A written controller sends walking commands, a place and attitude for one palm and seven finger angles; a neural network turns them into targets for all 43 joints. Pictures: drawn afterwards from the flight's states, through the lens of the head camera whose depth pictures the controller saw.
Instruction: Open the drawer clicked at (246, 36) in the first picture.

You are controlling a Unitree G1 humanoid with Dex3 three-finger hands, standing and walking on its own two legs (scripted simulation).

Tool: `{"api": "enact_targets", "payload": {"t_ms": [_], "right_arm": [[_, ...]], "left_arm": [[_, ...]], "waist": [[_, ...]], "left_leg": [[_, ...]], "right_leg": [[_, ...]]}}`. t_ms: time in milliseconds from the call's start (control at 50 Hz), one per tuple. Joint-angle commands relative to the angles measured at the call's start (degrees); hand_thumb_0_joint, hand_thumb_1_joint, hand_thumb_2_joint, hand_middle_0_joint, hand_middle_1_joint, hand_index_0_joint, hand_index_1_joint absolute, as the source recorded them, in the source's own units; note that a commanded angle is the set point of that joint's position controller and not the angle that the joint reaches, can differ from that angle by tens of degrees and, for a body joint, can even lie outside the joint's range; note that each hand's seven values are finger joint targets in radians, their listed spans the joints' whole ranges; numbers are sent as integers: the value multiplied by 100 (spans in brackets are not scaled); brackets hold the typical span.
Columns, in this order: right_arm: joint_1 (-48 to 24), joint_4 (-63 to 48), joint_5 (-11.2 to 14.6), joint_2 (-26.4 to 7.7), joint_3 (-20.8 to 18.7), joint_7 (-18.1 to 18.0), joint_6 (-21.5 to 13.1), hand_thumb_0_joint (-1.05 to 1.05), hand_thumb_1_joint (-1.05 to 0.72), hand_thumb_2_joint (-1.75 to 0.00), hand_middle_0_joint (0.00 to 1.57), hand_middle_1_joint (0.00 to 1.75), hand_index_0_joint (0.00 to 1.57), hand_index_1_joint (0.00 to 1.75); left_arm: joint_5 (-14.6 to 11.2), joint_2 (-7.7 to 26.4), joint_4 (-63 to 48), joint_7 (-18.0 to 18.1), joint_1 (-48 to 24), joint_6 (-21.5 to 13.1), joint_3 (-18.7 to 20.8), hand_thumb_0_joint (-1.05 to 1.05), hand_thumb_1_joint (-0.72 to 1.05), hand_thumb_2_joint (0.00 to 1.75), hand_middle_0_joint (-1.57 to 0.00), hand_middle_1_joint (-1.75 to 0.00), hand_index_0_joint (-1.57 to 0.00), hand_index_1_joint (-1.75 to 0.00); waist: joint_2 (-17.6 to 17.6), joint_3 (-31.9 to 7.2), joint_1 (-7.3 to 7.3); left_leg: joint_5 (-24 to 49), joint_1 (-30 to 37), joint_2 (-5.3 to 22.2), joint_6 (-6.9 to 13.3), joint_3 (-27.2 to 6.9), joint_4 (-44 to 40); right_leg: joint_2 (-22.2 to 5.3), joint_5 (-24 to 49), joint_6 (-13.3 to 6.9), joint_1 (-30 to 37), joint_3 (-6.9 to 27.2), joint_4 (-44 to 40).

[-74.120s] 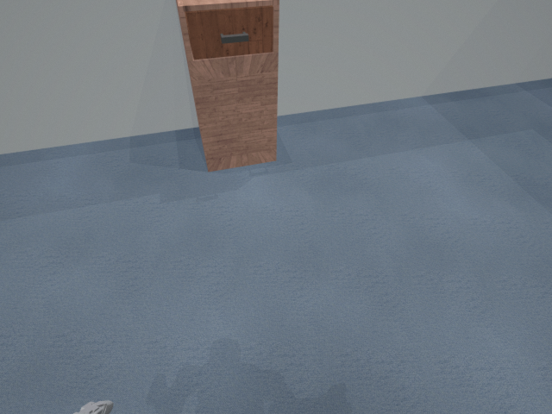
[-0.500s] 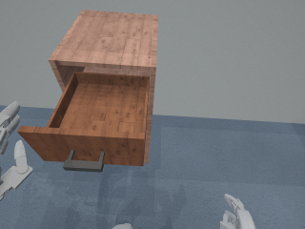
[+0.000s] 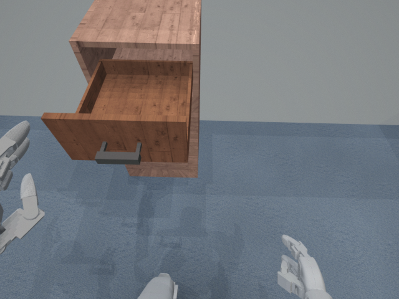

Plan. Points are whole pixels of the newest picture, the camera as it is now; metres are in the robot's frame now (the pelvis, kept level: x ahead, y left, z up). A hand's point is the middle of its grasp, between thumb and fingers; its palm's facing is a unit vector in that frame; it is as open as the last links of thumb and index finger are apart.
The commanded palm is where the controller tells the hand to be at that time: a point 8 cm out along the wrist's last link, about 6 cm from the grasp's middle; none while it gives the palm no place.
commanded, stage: stop stepping back and stand still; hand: left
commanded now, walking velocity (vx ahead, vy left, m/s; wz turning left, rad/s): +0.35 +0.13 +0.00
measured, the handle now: (120, 151) +0.45 +0.25 -0.05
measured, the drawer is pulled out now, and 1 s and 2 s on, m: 0.30 0.30 0.30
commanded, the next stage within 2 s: let the arm hang, fingers relaxed in 1.14 s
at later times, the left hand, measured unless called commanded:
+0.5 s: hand out of the picture +0.11 +0.24 +0.17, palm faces +0.39 -0.78 -0.48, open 7.4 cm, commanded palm +0.05 +0.28 +0.18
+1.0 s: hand out of the picture +0.12 +0.25 +0.16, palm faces +0.34 -0.82 -0.46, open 7.4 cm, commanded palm +0.05 +0.30 +0.18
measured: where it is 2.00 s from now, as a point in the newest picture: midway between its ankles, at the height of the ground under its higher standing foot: outside the picture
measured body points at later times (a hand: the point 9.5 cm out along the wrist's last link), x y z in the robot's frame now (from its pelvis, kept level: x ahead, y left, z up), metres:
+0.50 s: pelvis -0.07 +0.00 +0.00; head -0.07 -0.01 +0.45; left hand +0.08 +0.28 +0.19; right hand +0.09 -0.23 -0.09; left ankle -0.10 +0.11 -0.70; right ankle -0.03 -0.08 -0.73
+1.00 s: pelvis -0.06 +0.01 +0.01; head -0.04 +0.02 +0.46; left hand +0.09 +0.29 +0.18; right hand +0.11 -0.20 -0.08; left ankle -0.05 +0.12 -0.73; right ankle -0.05 -0.08 -0.73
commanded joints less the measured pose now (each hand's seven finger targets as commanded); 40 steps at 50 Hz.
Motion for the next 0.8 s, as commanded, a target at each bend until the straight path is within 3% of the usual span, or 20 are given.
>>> {"api": "enact_targets", "payload": {"t_ms": [0, 120, 160, 200, 220, 260, 300, 360, 380, 400, 420, 460, 520, 560, 600, 620, 640, 660, 700, 780], "right_arm": [[-221, -1089, 92, -675, -307, -193, -26, 0, -90, -90, 20, 30, 20, 30], [-86, -943, -18, -832, -267, -423, -309, 0, -90, -90, 20, 30, 20, 30], [70, -920, -4, -922, -287, -420, -489, 0, -90, -90, 20, 30, 20, 30], [93, -1019, -58, -1093, -372, -404, -565, 0, -90, -90, 20, 30, 20, 30], [197, -967, -13, -1057, -423, -359, -572, 0, -90, -90, 20, 30, 20, 30], [240, -811, -14, -846, -354, -348, -613, 0, -90, -90, 20, 30, 20, 30], [196, -748, 17, -973, -344, -261, -572, 0, -90, -90, 20, 30, 20, 30], [119, -726, 78, -1060, -383, -237, -400, 0, -90, -90, 20, 30, 20, 30], [5, -760, 97, -1044, -392, -251, -330, 0, -90, -90, 20, 30, 20, 30], [14, -860, 113, -1056, -429, -251, -257, 0, -90, -90, 20, 30, 20, 30], [22, -853, 89, -994, -459, -246, -213, 0, -90, -90, 20, 30, 20, 30], [150, -763, 92, -1062, -530, -164, -94, 0, -90, -90, 20, 30, 20, 30], [-14, -850, 3, -824, -277, -208, -68, 0, -90, -90, 20, 30, 20, 30], [-173, -931, -27, -803, -241, -312, -155, 0, -90, -90, 20, 30, 20, 30], [20, -898, -75, -795, -199, -387, -258, 0, -90, -90, 20, 30, 20, 30], [53, -935, -111, -899, -218, -397, -305, 0, -90, -90, 20, 30, 20, 30], [41, -987, -138, -1007, -247, -381, -335, 0, -90, -90, 20, 30, 20, 30], [83, -1015, -113, -858, -224, -351, -379, 0, -90, -90, 20, 30, 20, 30], [104, -883, -77, -722, -209, -312, -447, 0, -90, -90, 20, 30, 20, 30], [81, -848, 32, -834, -211, -246, -388, 0, -90, -90, 20, 30, 20, 30]], "left_arm": [[-94, 691, -767, 303, 658, -64, 693, 0, 90, 90, -20, -30, -20, -30], [139, 788, -1099, 544, 236, -99, 527, 0, 90, 90, -20, -30, -20, -30], [136, 817, -1305, 532, 285, -171, 499, 0, 90, 90, -20, -30, -20, -30], [111, 870, -1572, 483, 81, -299, 514, 0, 90, 90, -20, -30, -20, -30], [134, 894, -1560, 439, 128, -266, 553, 0, 90, 90, -20, -30, -20, -30], [176, 1059, -1570, 461, 123, -209, 769, 0, 90, 90, -20, -30, -20, -30], [87, 757, -1054, 412, 337, -165, 613, 0, 90, 90, -20, -30, -20, -30], [75, 631, -343, 326, 266, -112, 579, 0, 90, 90, -20, -30, -20, -30], [90, 723, -290, 308, 141, -147, 583, 0, 90, 90, -20, -30, -20, -30], [86, 854, -123, 306, 55, -148, 707, 0, 90, 90, -20, -30, -20, -30], [96, 892, -123, 302, -270, -203, 745, 0, 90, 90, -20, -30, -20, -30], [88, 651, -236, 224, -233, -227, 537, 0, 90, 90, -20, -30, -20, -30], [123, 733, -748, 265, -204, -253, 449, 0, 90, 90, -20, -30, -20, -30], [177, 846, -1268, 379, -270, -217, 416, 0, 90, 90, -20, -30, -20, -30], [195, 750, -1423, 457, -7, -222, 336, 0, 90, 90, -20, -30, -20, -30], [162, 752, -1584, 482, -4, -254, 345, 0, 90, 90, -20, -30, -20, -30], [135, 728, -1802, 504, -105, -302, 363, 0, 90, 90, -20, -30, -20, -30], [188, 893, -1812, 539, -92, -302, 483, 0, 90, 90, -20, -30, -20, -30], [116, 981, -1458, 509, 131, -240, 737, 0, 90, 90, -20, -30, -20, -30], [78, 685, -1050, 434, 433, -104, 557, 0, 90, 90, -20, -30, -20, -30]], "waist": [[-996, -1380, -240], [-888, -909, -180], [-79, -861, -211], [1421, -734, -111], [1368, -820, -130], [1912, -524, -197], [880, -250, -154], [-41, -118, -60], [-722, -162, -110], [-1574, -190, -164], [-1652, -236, -132], [-1176, -210, -259], [-958, -583, -268], [-814, -619, -195], [47, -615, -219], [722, -561, -209], [1595, -506, -162], [1592, -608, -137], [1077, -727, -114], [581, -689, -148]], "left_leg": [[-402, 168, -325, 15, -70, 2143], [-487, 1566, -320, 392, 381, -1248], [152, 2034, -192, 526, 434, -2774], [993, 2133, 776, 888, -723, -3052], [1927, 2548, 1041, 977, -639, -2701], [1178, 2101, 1132, 1143, -863, -2745], [1591, 1480, 981, 1018, -556, -2272], [344, 606, 413, 705, 64, -1382], [-403, 134, 28, 593, 161, -640], [-994, -290, -393, 423, 423, 415], [-1082, -183, -447, 343, 273, 1349], [-553, 89, -278, 320, 11, 1745], [-146, 1013, -166, 347, 385, 498], [-188, 1736, -192, 412, 503, -707], [-99, 2155, -327, 421, 559, -1925], [-494, 2052, 63, 564, -95, -2555], [-808, 1978, 868, 854, -1395, -3105], [-99, 2035, 1426, 1047, -1809, -3206], [446, 1602, 1168, 966, -1208, -3031], [2216, 1678, 689, 666, -300, -2096]], "right_leg": [[-2001, 732, -582, 110, 1678, -1276], [-1631, -1278, -305, -83, 1414, -1692], [-1162, -551, -99, 255, 1048, -941], [-331, -191, 228, 38, 268, 706], [-200, -767, 311, -535, -5, 1313], [-251, -1317, 266, -900, -17, 1832], [-324, -944, 211, -178, 88, 924], [-336, 157, 257, 1242, 62, -800], [-788, -199, 105, 1486, 951, -1317], [-1710, -1286, -343, 1208, 2575, -1972], [-2193, -2472, -553, 662, 3244, -2481], [-1956, -2267, -489, -8, 2881, -2335], [-1691, -1602, -639, -375, 1439, -2144], [-1553, -1743, -529, -563, 1198, -2007], [-1156, -1804, -307, -457, 908, -1522], [-829, -1521, -125, -350, 793, -837], [-315, -1082, 91, -549, 443, 230], [-151, -1027, 228, -730, 150, 1165], [-269, -1192, 265, -334, 277, 1477], [-204, -71, 340, 557, -36, -471]]}}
